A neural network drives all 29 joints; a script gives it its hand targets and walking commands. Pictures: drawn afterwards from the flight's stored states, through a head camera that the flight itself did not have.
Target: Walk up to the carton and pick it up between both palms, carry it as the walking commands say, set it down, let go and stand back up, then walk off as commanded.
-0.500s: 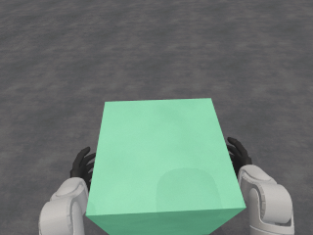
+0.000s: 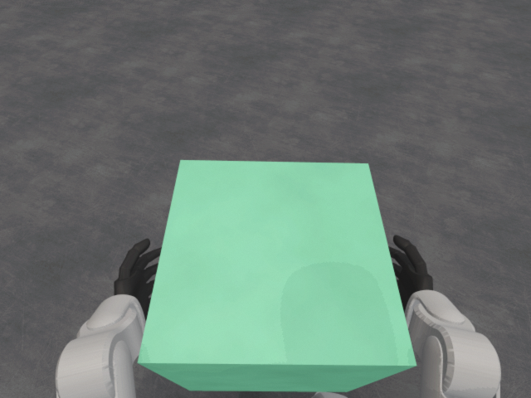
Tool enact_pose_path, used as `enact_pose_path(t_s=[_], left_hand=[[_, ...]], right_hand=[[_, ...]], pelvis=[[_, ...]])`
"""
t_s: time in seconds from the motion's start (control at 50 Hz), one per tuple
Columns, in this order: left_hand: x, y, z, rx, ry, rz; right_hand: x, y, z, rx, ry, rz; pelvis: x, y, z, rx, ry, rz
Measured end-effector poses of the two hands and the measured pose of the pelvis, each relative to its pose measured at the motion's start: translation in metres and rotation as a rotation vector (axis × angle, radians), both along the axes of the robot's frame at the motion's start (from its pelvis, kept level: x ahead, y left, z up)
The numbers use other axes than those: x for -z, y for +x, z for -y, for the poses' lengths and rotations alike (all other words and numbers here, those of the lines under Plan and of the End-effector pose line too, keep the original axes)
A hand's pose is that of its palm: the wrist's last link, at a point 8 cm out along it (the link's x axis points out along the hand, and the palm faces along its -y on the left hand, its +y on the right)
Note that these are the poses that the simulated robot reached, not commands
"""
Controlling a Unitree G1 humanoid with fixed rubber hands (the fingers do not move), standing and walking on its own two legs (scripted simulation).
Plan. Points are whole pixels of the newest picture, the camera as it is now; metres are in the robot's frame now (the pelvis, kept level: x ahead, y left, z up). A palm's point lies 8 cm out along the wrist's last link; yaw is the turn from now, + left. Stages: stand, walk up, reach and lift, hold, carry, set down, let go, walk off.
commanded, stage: carry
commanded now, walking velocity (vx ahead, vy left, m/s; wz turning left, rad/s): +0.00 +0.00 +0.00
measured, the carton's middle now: (271, 286) +0.29 +0.00 -0.02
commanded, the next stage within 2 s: none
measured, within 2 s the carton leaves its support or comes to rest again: neither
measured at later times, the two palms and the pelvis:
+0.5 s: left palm (47, 317) +0.22 +0.27 +0.08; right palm (339, 272) +0.26 -0.08 +0.08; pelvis +0.00 +0.06 +0.00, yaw +6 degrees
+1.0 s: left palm (42, 323) +0.21 +0.29 +0.06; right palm (329, 290) +0.25 -0.07 +0.06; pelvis -0.02 +0.09 +0.00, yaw +6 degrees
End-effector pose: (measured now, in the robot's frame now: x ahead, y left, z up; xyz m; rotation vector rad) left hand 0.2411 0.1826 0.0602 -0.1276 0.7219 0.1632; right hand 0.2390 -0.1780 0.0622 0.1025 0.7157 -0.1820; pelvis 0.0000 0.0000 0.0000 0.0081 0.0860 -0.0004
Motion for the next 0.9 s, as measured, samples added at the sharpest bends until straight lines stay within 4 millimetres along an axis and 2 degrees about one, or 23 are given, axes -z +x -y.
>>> enact_pose_path(t_s=[0.1,0.18,0.3,0.4,0.48,0.58,0.76,0.9], left_hand=[[-0.020,-0.003,-0.006,-0.013,0.050,0.041],[-0.028,-0.009,-0.011,-0.037,0.053,0.031],[-0.040,-0.010,-0.031,-0.073,0.058,0.048],[-0.030,-0.013,-0.061,-0.104,0.037,0.057],[-0.017,-0.023,-0.087,-0.118,0.021,0.022],[-0.011,-0.029,-0.106,-0.123,0.009,0.002],[-0.013,-0.026,-0.114,-0.094,0.008,0.014],[-0.006,-0.024,-0.110,-0.080,0.013,0.001]], right_hand=[[-0.002,0.003,-0.006,-0.034,0.025,0.042],[-0.011,0.008,-0.011,-0.075,0.011,0.032],[-0.025,0.022,-0.032,-0.116,0.011,0.050],[-0.024,0.030,-0.063,-0.140,-0.004,0.060],[-0.018,0.027,-0.090,-0.151,-0.012,0.023],[-0.017,0.023,-0.109,-0.162,-0.033,0.003],[-0.020,0.016,-0.116,-0.139,-0.044,0.015],[-0.010,0.011,-0.111,-0.129,-0.045,0.002]], pelvis=[[0.001,0.003,-0.007,-0.019,0.010,0.016],[-0.006,0.004,-0.012,-0.048,0.015,0.036],[-0.011,0.003,-0.024,-0.073,0.036,0.033],[-0.004,0.002,-0.047,-0.092,0.011,0.025],[-0.002,0.001,-0.061,-0.097,0.009,0.032],[-0.003,-0.004,-0.075,-0.101,-0.009,0.041],[-0.003,-0.012,-0.089,-0.106,-0.015,0.049],[-0.004,-0.018,-0.089,-0.107,-0.013,0.052]])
